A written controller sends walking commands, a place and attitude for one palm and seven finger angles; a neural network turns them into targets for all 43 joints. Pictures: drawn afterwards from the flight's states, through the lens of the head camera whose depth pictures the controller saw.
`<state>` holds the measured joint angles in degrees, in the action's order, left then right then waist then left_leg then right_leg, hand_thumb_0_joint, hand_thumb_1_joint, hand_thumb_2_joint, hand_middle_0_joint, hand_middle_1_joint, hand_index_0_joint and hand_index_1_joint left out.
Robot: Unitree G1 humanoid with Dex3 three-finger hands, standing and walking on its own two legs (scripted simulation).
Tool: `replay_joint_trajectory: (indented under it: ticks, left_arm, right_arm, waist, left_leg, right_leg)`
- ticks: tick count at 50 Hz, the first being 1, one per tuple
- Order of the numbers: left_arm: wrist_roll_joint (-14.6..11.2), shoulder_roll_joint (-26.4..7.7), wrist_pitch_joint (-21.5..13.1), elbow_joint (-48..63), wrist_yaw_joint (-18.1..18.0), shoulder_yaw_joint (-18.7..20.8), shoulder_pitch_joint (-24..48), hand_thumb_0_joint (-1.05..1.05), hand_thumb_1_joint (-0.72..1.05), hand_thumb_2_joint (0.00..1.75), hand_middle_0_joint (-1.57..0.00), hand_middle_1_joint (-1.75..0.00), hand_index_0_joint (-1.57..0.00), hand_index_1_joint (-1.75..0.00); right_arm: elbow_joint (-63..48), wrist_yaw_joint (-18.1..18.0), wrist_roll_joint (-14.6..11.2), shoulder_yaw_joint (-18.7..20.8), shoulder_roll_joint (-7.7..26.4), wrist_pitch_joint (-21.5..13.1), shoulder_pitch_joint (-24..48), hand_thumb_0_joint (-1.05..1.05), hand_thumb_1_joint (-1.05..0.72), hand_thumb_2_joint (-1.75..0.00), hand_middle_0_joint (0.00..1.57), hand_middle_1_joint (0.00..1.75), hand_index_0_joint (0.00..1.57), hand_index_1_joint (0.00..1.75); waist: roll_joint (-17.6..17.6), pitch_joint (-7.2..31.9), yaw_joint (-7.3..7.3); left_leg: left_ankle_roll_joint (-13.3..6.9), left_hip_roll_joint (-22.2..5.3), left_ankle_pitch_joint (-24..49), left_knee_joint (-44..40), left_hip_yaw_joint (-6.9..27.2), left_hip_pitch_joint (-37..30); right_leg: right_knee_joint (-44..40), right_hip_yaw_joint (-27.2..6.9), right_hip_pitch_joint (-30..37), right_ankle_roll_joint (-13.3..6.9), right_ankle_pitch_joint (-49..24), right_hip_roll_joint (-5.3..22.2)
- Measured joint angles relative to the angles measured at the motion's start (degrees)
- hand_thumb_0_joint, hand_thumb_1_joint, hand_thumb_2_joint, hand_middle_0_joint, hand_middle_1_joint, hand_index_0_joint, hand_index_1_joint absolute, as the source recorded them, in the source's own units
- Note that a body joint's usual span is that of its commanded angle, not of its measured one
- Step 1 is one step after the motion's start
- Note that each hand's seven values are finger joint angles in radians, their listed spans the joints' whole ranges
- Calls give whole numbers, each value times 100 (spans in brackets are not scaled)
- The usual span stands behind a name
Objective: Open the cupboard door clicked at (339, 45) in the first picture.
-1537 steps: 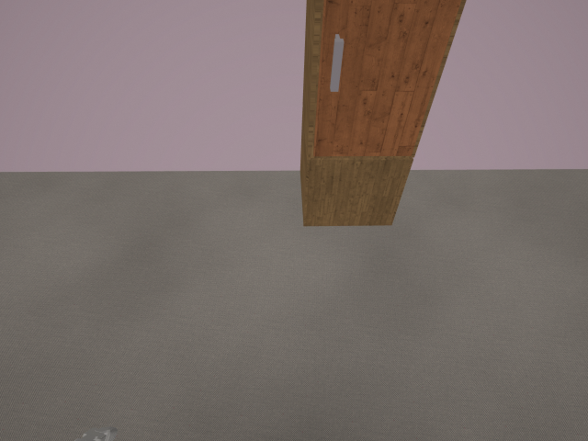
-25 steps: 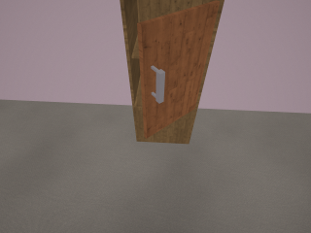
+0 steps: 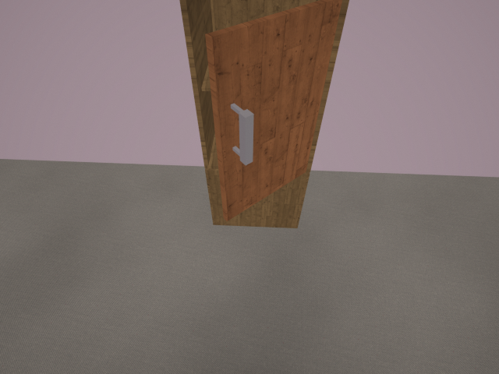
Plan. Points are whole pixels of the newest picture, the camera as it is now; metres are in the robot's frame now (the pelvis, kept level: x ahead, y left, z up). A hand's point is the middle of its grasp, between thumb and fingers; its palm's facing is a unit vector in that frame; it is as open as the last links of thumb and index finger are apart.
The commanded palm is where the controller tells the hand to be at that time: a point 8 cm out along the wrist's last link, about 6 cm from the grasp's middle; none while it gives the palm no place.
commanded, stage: look to check the result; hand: left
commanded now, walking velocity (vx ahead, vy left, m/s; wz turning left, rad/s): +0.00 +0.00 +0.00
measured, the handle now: (240, 134) +0.63 +0.06 +0.01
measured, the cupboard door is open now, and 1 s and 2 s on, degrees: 41 41 41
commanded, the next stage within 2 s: walk to a spot facing it in 0.38 s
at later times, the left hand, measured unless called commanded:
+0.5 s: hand out of the picture -0.01 +0.14 -0.18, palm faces +0.05 -0.98 -0.17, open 7.4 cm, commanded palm none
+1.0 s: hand out of the picture +0.08 +0.15 -0.17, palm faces -0.11 -0.95 -0.30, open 7.4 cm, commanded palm none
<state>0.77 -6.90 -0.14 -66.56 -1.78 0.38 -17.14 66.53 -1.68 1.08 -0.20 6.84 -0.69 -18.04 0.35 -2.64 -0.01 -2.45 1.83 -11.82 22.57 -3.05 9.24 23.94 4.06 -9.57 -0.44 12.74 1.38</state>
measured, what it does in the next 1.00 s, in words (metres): shifts its weight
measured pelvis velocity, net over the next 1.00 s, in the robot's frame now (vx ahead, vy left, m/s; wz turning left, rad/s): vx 0.00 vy -0.05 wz -0.19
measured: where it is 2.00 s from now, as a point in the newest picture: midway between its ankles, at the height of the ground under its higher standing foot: outside the picture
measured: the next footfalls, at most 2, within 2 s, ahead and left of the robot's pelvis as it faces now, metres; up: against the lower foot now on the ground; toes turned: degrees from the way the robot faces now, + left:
left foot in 1.54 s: +0.12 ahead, +0.08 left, +0.00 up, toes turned -33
right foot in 1.92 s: -0.05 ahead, -0.14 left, +0.00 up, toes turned -48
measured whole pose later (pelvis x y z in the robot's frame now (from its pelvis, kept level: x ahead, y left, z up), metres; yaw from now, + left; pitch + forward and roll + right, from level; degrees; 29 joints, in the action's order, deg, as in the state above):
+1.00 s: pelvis +0.00 -0.05 -0.02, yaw -11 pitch -1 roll +2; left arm 1.8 -11.4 1.8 -56.0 0.0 4.9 -11.8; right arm 57.9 -2.0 1.2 3.9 12.1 2.9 -11.0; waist 1.9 -6.6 1.3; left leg 1.7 -3.8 -28.6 51.1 -5.6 19.9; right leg 37.3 1.4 -17.8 -5.0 19.0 -2.6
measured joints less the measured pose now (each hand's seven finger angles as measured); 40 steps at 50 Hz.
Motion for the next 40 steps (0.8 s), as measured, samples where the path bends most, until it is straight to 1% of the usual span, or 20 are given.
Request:
replay_joint_trajectory:
  ticks: [9, 27, 30, 34, 40]
  left_arm:
    - [-8, 7, -4, -39, 2, -12, -26, 0, 91, 90, -19, -30, -20, -30]
    - [-16, -11, -48, 23, 2, -25, 106, 0, 91, 90, -19, -30, -20, -30]
    - [-6, -10, -10, 67, 12, 22, 105, 0, 91, 90, -19, -30, -20, -30]
    - [24, -34, 119, 178, 64, 156, 108, 0, 91, 90, -19, -30, -20, -30]
    - [69, -208, 302, 481, 163, 336, 212, 1, 91, 90, -20, -30, -20, -30]
  right_arm:
    - [7, -5, -4, -14, 12, 9, 103, 0, -91, -90, 20, 30, 20, 30]
    - [31, -15, 3, -23, 27, 8, 235, 0, -91, -90, 20, 30, 20, 30]
    - [6, -41, 8, 8, 36, 40, 262, 0, -91, -90, 20, 30, 20, 30]
    - [-130, -75, 9, 108, 67, 120, 330, 0, -91, -90, 20, 30, 20, 30]
    - [-483, -102, 28, 249, 160, 163, 406, 0, -91, -90, 20, 30, 20, 30]
  waist:
    - [-3, -52, 22]
    - [-16, -26, 30]
    - [-11, -37, 61]
    - [-14, -87, 81]
    - [-91, -173, 82]
  left_leg:
    - [58, -48, -20, -6, 42, -15]
    - [154, -129, -62, -61, 100, -109]
    - [171, -174, -117, 22, 36, -73]
    - [193, -273, -300, 332, -140, 81]
    - [208, -381, -519, 721, -478, 321]
  right_leg:
    - [-36, 40, 36, -53, 20, -50]
    - [-138, 94, 160, -139, 58, -138]
    - [-69, 32, 102, -157, 79, -178]
    - [233, -140, -124, -189, 179, -260]
    - [866, -463, -616, -214, 376, -354]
